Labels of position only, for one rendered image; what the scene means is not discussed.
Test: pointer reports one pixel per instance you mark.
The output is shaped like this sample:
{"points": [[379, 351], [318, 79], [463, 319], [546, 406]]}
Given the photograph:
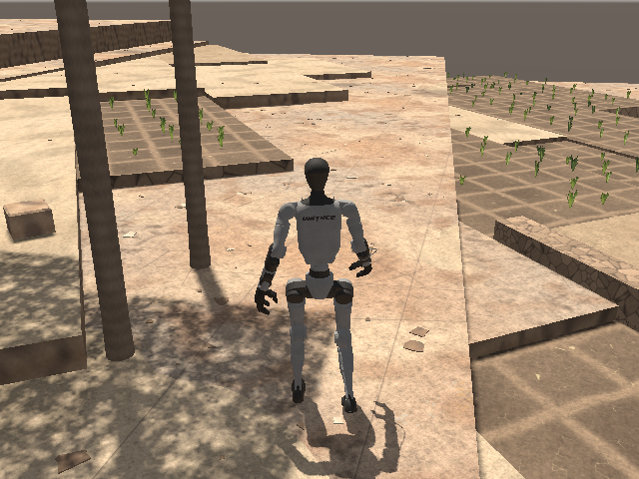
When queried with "robot left upper arm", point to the robot left upper arm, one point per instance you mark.
{"points": [[286, 212]]}

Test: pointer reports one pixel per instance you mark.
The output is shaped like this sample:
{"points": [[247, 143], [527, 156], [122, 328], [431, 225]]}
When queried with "right robot forearm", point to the right robot forearm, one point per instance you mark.
{"points": [[364, 257]]}

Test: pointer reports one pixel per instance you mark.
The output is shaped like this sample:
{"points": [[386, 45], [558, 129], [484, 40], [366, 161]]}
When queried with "left robot hand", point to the left robot hand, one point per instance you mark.
{"points": [[260, 299]]}

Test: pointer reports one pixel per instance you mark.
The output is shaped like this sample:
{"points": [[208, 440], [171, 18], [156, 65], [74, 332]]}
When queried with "right robot shin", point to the right robot shin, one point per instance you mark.
{"points": [[345, 359]]}

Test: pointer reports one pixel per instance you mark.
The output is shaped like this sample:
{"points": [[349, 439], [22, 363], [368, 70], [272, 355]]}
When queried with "robot right upper arm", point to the robot right upper arm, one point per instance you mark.
{"points": [[349, 210]]}

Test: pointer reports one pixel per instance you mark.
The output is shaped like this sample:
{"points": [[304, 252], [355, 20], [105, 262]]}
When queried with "right robot hand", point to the right robot hand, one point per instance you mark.
{"points": [[367, 269]]}

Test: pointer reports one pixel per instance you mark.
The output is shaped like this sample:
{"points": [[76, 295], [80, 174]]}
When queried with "robot head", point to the robot head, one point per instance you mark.
{"points": [[316, 171]]}

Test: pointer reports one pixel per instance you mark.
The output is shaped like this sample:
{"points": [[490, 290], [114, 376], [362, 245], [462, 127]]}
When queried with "left robot forearm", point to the left robot forearm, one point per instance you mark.
{"points": [[269, 270]]}

